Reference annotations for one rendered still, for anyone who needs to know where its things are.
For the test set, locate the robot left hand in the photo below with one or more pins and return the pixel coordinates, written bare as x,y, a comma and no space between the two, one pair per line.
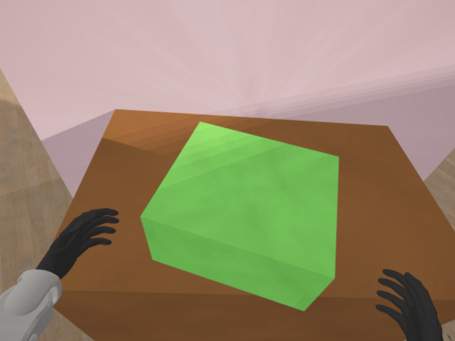
75,239

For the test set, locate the robot right hand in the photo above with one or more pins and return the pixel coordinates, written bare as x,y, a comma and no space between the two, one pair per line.
418,320

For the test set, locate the pedestal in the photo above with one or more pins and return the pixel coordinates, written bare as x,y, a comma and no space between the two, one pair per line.
386,219

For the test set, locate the carton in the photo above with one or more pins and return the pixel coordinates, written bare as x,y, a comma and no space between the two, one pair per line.
253,213

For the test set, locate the robot left forearm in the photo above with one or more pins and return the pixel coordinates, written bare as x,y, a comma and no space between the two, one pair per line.
26,309

